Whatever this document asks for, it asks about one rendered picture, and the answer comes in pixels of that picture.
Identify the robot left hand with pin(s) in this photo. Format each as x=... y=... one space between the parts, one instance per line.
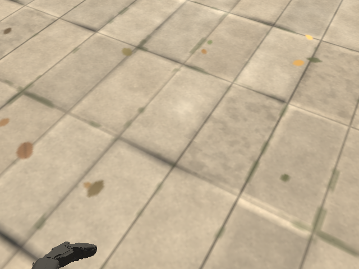
x=64 y=254

